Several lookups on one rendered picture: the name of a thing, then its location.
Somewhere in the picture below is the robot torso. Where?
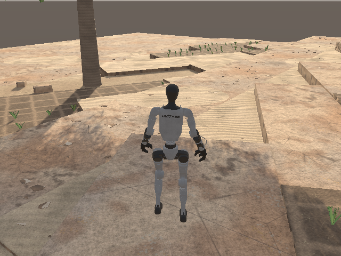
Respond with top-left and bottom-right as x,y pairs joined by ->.
159,105 -> 184,160

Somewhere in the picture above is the left robot upper arm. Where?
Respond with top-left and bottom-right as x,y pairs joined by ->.
146,107 -> 160,135

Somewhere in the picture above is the humanoid robot head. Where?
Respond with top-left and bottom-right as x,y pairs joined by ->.
163,84 -> 180,110

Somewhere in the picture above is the right robot hand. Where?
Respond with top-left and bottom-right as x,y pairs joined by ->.
194,148 -> 207,162

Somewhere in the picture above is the left robot hand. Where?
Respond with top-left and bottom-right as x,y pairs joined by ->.
141,143 -> 152,153

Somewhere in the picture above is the right robot upper arm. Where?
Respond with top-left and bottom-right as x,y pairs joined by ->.
183,108 -> 198,138

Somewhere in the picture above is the left robot forearm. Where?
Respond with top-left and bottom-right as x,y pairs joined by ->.
142,128 -> 151,145

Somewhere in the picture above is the right robot forearm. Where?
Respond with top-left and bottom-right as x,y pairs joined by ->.
193,129 -> 205,151

